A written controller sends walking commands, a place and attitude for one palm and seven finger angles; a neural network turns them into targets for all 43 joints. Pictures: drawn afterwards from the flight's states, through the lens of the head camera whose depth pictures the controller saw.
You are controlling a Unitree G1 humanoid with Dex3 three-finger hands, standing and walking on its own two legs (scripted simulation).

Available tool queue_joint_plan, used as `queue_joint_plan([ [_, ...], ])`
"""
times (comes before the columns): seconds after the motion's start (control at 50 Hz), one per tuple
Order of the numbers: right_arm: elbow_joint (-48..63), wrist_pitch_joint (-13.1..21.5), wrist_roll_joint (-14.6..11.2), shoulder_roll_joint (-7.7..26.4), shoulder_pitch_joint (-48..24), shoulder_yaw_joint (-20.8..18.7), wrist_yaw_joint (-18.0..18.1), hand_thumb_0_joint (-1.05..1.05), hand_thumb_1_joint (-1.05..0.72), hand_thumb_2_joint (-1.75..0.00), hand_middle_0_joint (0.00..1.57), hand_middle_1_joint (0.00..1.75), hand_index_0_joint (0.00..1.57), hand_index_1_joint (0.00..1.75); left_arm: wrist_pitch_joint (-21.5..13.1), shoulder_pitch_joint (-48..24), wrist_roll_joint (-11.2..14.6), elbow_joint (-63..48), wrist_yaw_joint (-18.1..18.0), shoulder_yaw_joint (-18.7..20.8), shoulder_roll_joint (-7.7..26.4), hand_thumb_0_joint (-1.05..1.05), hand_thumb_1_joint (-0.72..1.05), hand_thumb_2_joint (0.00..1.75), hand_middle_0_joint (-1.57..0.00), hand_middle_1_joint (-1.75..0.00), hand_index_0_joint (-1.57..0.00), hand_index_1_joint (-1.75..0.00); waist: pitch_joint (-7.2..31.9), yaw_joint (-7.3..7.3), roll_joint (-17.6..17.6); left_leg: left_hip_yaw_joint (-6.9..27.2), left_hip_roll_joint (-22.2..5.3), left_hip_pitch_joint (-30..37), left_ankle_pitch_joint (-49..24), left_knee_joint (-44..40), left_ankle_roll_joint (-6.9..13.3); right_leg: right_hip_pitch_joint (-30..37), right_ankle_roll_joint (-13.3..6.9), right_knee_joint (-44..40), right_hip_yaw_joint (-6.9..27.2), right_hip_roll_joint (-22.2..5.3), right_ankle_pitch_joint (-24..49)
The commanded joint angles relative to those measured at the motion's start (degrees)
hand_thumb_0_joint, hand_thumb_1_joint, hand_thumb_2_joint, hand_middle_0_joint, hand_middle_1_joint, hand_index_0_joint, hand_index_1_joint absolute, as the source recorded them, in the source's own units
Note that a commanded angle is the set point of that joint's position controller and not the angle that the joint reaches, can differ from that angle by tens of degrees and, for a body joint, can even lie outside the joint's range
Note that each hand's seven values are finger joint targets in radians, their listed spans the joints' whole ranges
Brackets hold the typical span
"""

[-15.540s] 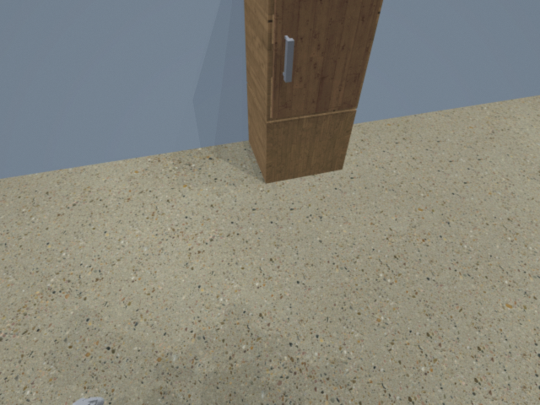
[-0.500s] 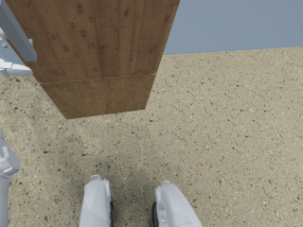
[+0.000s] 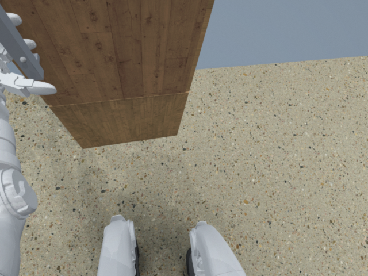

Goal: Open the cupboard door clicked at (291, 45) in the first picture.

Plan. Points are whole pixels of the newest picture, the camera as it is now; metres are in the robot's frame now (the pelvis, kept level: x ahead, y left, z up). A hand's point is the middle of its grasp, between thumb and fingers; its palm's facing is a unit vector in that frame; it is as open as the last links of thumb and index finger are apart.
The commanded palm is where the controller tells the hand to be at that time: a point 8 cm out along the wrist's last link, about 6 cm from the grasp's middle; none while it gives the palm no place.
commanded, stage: slide the fingers in behind the handle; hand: left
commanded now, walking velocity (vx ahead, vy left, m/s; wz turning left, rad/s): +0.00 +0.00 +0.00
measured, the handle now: (18, 39) +0.57 +0.29 +0.07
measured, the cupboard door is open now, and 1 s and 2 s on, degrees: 0 0 34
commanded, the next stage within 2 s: close the thumb around the handle in 0.30 s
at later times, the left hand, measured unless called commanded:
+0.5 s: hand (27, 59) +0.52 +0.27 +0.07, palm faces +0.15 -0.99 -0.02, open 13.8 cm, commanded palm +0.51 +0.29 +0.07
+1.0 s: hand (28, 57) +0.53 +0.27 +0.07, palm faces +0.14 -0.99 -0.02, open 6.0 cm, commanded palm +0.51 +0.29 +0.07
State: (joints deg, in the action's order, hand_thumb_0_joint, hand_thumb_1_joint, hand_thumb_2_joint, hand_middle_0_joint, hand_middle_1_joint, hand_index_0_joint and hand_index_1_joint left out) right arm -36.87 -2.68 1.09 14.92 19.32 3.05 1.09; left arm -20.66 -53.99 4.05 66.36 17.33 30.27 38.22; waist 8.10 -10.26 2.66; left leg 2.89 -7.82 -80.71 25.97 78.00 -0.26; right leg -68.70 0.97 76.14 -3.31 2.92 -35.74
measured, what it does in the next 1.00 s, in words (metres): stands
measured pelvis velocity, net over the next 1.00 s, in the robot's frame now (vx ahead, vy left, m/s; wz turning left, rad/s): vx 0.00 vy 0.00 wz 0.00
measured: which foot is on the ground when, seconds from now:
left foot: down 0.00-1.00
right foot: down 0.00-1.00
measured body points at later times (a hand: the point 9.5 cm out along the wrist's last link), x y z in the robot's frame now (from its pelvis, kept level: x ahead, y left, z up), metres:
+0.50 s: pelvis +0.00 +0.00 +0.00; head +0.16 +0.04 +0.42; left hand +0.51 +0.32 +0.08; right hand +0.03 -0.27 -0.10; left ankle +0.08 +0.13 -0.60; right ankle +0.00 -0.14 -0.60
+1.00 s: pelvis +0.00 +0.00 +0.00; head +0.17 +0.04 +0.42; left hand +0.51 +0.32 +0.08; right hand +0.02 -0.27 -0.11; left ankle +0.08 +0.13 -0.60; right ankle +0.00 -0.14 -0.60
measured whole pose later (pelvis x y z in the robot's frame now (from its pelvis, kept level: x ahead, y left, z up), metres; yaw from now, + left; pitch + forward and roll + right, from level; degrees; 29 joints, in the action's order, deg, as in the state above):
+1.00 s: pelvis +0.00 +0.00 +0.00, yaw +0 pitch +28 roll -6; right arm -37.3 -3.1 1.0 15.1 19.4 2.9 1.2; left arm -21.4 -54.8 3.8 67.5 17.3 29.4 38.3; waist 8.0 -10.3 2.7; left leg 3.0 -7.7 -80.6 26.4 77.9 -0.6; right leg -68.7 0.7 76.2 -3.3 3.0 -36.2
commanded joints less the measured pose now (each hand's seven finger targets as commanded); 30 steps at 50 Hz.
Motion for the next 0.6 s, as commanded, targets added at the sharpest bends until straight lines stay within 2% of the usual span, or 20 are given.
queue_joint_plan([
  [0.0, 1.78, 0.6, -0.26, 11.34, 10.07, -4.3, 0.61, 0.0, -0.9, -0.9, 0.2, 0.3, 0.2, 0.3, -4.1, -21.63, 1.37, -12.17, -0.23, 1.93, 17.26, 0.0, -0.5, 0.3, -0.3, -1.2, -0.3, -1.2, 30.69, 0.69, 9.57, 1.75, 2.7, 38.06, -16.87, -6.52, 2.22, 2.01, -1.93, -11.57, 0.07, 1.68, 17.82],
  [0.02, 1.79, 0.5, -0.34, 11.31, 9.98, -4.24, 0.64, 0.0, -0.9, -0.9, 0.2, 0.3, 0.2, 0.3, -3.86, -21.51, 1.19, -11.65, -0.11, 1.18, 16.69, 0.0, -0.5, 0.3, -0.3, -1.2, -0.3, -1.2, 29.59, 0.68, 9.98, 1.68, 2.77, 37.73, -15.9, -6.91, 2.13, 1.86, -1.97, -11.83, 0.01, 1.61, 17.1],
  [0.04, 1.78, 0.58, -0.3, 11.2, 10.09, -4.31, 0.62, 0.0, -0.9, -0.9, 0.2, 0.3, 0.2, 0.3, -4.13, -22.2, 1.24, -12.36, -0.07, 0.56, 15.58, 0.0, -0.5, 0.3, -0.3, -1.2, -0.3, -1.2, 29.76, 0.51, 10.4, 1.99, 2.77, 38.69, -16.06, -6.94, 2.16, 0.94, -2.12, -11.57, -0.04, 1.66, 16.95],
  [0.06, 1.57, 0.51, -0.18, 11.33, 9.99, -4.4, 0.71, 0.0, -0.9, -0.9, 0.2, 0.3, 0.2, 0.3, -4.3, -22.6, 0.9, -13.09, -0.26, 0.62, 16.05, 0.0, -0.5, 0.3, -0.3, -1.2, -0.3, -1.2, 30.63, 0.84, 11.82, 2.23, 2.66, 39.87, -16.74, -7.08, 1.93, 0.36, -2.23, -11.32, -0.21, 1.53, 17.02],
  [0.08, 1.44, 0.56, -0.15, 11.15, 10.12, -4.55, 0.65, 0.0, -0.9, -0.9, 0.2, 0.3, 0.2, 0.3, -4.49, -23.69, 1.01, -13.8, -0.42, -0.72, 14.27, 0.0, -0.5, 0.3, -0.3, -1.2, -0.3, -1.2, 30.97, 0.29, 12.17, 2.48, 2.68, 41.02, -16.96, -7.17, 1.86, -0.41, -2.24, -11.41, -0.31, 1.52, 16.85],
  [0.1, 1.24, 0.62, -0.14, 11.05, 10.17, -4.7, 0.63, 0.0, -0.9, -0.9, 0.2, 0.3, 0.2, 0.3, -4.6, -23.51, 1.33, -13.74, -0.49, -1.13, 13.1, 0.0, -0.5, 0.3, -0.3, -1.2, -0.3, -1.2, 30.62, 0.11, 11.47, 2.51, 2.69, 41.31, -16.68, -7.23, 1.87, -0.51, -2.2, -11.72, -0.4, 1.57, 16.76],
  [0.12, 1.24, 0.65, -0.13, 11.22, 10.18, -4.73, 0.7, 0.0, -0.9, -0.9, 0.2, 0.3, 0.2, 0.3, -4.72, -23.17, 1.77, -13.69, -0.61, -0.16, 13.77, 0.0, -0.5, 0.3, -0.3, -1.2, -0.3, -1.2, 30.62, 0.14, 9.86, 2.36, 2.78, 40.57, -16.14, -7.31, 2.0, 0.54, -2.06, -12.12, -0.27, 1.56, 16.73],
  [0.16, 1.16, 0.66, -0.21, 11.3, 10.01, -4.57, 0.8, 0.0, -0.9, -0.9, 0.2, 0.3, 0.2, 0.3, -4.99, -22.17, 1.72, -12.2, -0.62, 0.39, 14.53, 0.0, -0.5, 0.3, -0.3, -1.2, -0.3, -1.2, 30.15, 0.56, 9.67, 2.31, 2.84, 39.72, -15.72, -7.42, 1.96, 0.68, -2.15, -11.91, -0.21, 1.56, 16.34],
  [0.18, 1.11, 0.66, -0.29, 11.06, 9.86, -4.45, 0.75, 0.0, -0.9, -0.9, 0.2, 0.3, 0.2, 0.3, -4.63, -22.79, 1.5, -11.13, -0.66, -1.61, 12.37, 0.0, -0.5, 0.3, -0.3, -1.2, -0.3, -1.2, 28.28, -0.29, 9.49, 2.25, 2.94, 39.01, -14.87, -7.45, 2.04, -0.32, -2.09, -12.14, -0.26, 1.55, 15.8],
  [0.22, 1.1, 0.62, -0.3, 11.41, 9.83, -4.32, 0.94, 0.0, -0.9, -0.9, 0.2, 0.3, 0.2, 0.3, -4.24, -23.77, 1.07, -10.19, -0.97, -0.93, 14.18, 0.0, -0.5, 0.3, -0.3, -1.2, -0.3, -1.2, 27.22, -0.53, 9.2, 2.12, 2.87, 37.46, -12.56, -7.46, 2.17, -0.59, -2.01, -12.35, -0.06, 1.46, 14.31],
  [0.24, 1.13, 0.64, -0.22, 11.37, 9.97, -4.16, 1.0, 0.0, -0.9, -0.9, 0.2, 0.3, 0.2, 0.3, -4.59, -24.64, 1.01, -10.62, -1.13, -0.31, 15.22, 0.0, -0.5, 0.3, -0.3, -1.2, -0.3, -1.2, 27.53, -0.26, 9.89, 2.2, 2.92, 38.02, -13.21, -7.4, 2.18, -0.49, -2.2, -12.07, 0.03, 1.48, 14.66],
  [0.28, 1.39, 0.73, -0.09, 11.22, 9.71, -4.3, 0.91, 0.0, -0.9, -0.9, 0.2, 0.3, 0.2, 0.3, -4.86, -24.69, 0.82, -11.17, -1.35, -1.11, 13.96, 0.0, -0.5, 0.3, -0.3, -1.2, -0.3, -1.2, 29.03, -0.25, 10.74, 2.19, 2.95, 38.9, -13.95, -7.27, 2.03, -0.73, -2.18, -11.92, -0.11, 1.4, 14.96],
  [0.3, 1.26, 0.8, -0.02, 11.33, 9.74, -4.24, 0.91, 0.0, -0.9, -0.9, 0.2, 0.3, 0.2, 0.3, -5.18, -24.93, 0.8, -11.71, -1.49, 0.06, 15.69, 0.0, -0.5, 0.3, -0.3, -1.2, -0.3, -1.2, 29.73, 0.18, 11.2, 2.19, 2.87, 39.02, -14.56, -7.05, 2.01, -0.24, -2.25, -11.72, -0.08, 1.39, 15.35],
  [0.34, 1.48, 0.72, -0.02, 11.41, 9.95, -4.14, 0.91, 0.0, -0.9, -0.9, 0.2, 0.3, 0.2, 0.3, -5.46, -23.85, 0.85, -11.03, -1.4, 1.06, 16.86, 0.0, -0.5, 0.3, -0.3, -1.2, -0.3, -1.2, 30.17, 0.39, 10.22, 2.19, 2.97, 38.54, -15.53, -6.88, 2.14, 0.81, -2.29, -11.43, 0.12, 1.54, 16.15],
  [0.38, 1.54, 0.61, -0.16, 11.29, 9.49, -3.98, 0.85, 0.0, -0.9, -0.9, 0.2, 0.3, 0.2, 0.3, -4.98, -24.07, 0.47, -9.63, -1.28, -0.47, 15.58, 0.0, -0.5, 0.3, -0.3, -1.2, -0.3, -1.2, 28.28, -0.29, 10.24, 1.96, 2.89, 37.13, -14.4, -6.65, 2.15, -0.2, -2.09, -11.54, 0.07, 1.48, 15.51],
  [0.42, 1.63, 0.47, -0.12, 11.38, 9.71, -4.13, 0.84, 0.0, -0.9, -0.9, 0.2, 0.3, 0.2, 0.3, -4.72, -25.4, 0.21, -10.55, -1.34, -1.51, 14.71, 0.0, -0.39, 0.35, -0.31, -1.21, -0.31, -1.21, 28.95, -0.54, 11.06, 2.24, 2.83, 38.29, -14.25, -6.9, 2.08, -0.67, -2.1, -11.48, -0.03, 1.44, 15.28],
  [0.44, 1.74, 0.54, 0.01, 11.36, 9.95, -4.29, 0.79, 0.0, -0.9, -0.9, 0.2, 0.3, 0.2, 0.3, -5.14, -25.39, 0.38, -11.86, -1.41, -1.0, 14.64, 0.0, -0.33, 0.37, -0.31, -1.22, -0.31, -1.22, 30.34, -0.07, 12.42, 2.59, 2.84, 39.97, -15.68, -6.81, 1.95, -1.31, -2.38, -10.98, -0.15, 1.43, 15.88],
  [0.48, 1.47, 0.42, 0.03, 11.44, 10.05, -4.44, 0.86, 0.0, -0.9, -0.9, 0.2, 0.3, 0.2, 0.3, -4.86, -25.48, 0.68, -11.92, -1.43, -0.88, 14.47, 0.0, -0.22, 0.42, -0.32, -1.23, -0.32, -1.23, 31.44, -0.34, 11.8, 2.68, 2.71, 40.88, -16.52, -6.72, 1.93, -1.26, -2.21, -11.19, -0.22, 1.4, 16.44],
  [0.54, 1.43, 0.42, 0.11, 11.34, 10.35, -4.32, 0.8, 0.0, -0.9, -0.9, 0.2, 0.3, 0.2, 0.3, -4.82, -25.14, 0.71, -12.42, -1.66, 0.16, 15.38, 0.0, -0.05, 0.49, -0.33, -1.25, -0.33, -1.25, 31.82, 0.25, 11.8, 2.56, 2.84, 40.34, -17.12, -6.57, 2.02, -0.2, -2.31, -10.89, -0.2, 1.49, 16.96],
  [0.58, 1.29, 0.24, 0.17, 11.25, 10.32, -4.57, 0.64, 0.0, -0.9, -0.9, 0.2, 0.3, 0.2, 0.3, -4.72, -25.04, 0.34, -12.98, -1.85, -1.07, 13.77, 0.0, 0.06, 0.54, -0.34, -1.26, -0.34, -1.26, 32.4, 0.15, 12.63, 2.87, 2.75, 41.9, -17.73, -6.87, 1.73, -1.1, -2.31, -10.97, -0.44, 1.4, 16.94],
])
